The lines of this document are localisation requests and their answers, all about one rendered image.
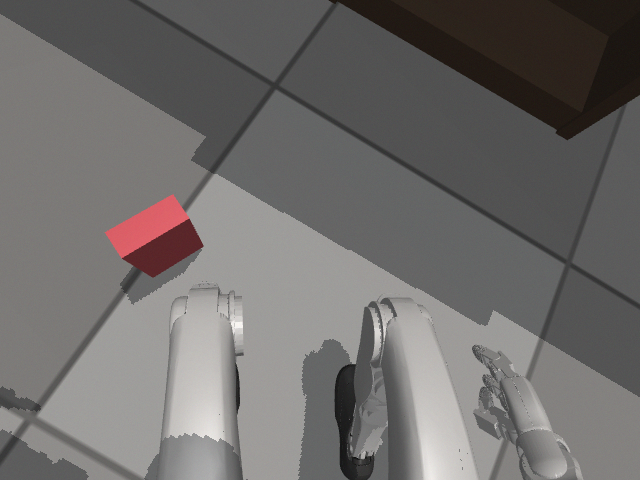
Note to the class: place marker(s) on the right robot arm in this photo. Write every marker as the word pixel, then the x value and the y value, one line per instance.
pixel 544 455

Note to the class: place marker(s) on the right robot foot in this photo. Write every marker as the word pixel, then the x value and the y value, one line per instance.
pixel 353 468

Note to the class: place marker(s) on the right robot hand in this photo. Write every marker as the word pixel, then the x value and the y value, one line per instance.
pixel 517 397

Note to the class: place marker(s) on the bookshelf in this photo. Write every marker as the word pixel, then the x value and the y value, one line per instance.
pixel 569 63

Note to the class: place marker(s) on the carton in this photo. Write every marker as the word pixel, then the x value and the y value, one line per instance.
pixel 156 238

